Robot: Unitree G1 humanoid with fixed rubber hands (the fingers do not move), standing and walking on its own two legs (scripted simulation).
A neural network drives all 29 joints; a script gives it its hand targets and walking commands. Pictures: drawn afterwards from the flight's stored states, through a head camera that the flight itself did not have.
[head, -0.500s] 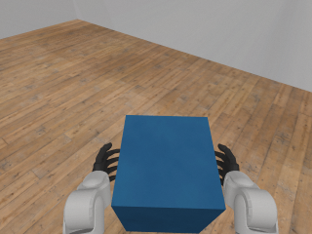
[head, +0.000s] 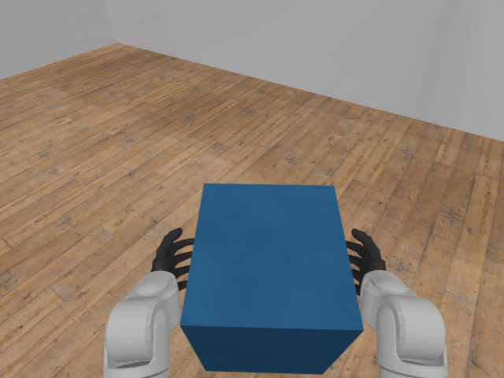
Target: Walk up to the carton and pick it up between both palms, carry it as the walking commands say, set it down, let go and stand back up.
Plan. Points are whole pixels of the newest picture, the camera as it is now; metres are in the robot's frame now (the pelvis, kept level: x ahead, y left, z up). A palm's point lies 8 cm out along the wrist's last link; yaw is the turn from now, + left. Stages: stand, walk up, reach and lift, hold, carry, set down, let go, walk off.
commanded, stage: carry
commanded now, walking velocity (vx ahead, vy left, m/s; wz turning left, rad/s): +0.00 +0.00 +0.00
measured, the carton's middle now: (266, 283) +0.27 +0.00 +0.04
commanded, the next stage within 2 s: none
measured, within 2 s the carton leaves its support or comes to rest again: neither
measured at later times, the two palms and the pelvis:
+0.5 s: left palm (161, 270) +0.26 +0.15 +0.10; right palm (359, 270) +0.26 -0.14 +0.09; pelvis +0.01 +0.01 +0.00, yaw +0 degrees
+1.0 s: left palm (162, 265) +0.27 +0.15 +0.09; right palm (355, 265) +0.27 -0.14 +0.09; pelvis +0.02 +0.01 +0.00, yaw +0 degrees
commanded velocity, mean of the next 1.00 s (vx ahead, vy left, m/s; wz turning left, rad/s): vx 0.00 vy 0.00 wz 0.00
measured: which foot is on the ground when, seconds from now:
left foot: down 0.00-1.00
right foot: down 0.00-1.00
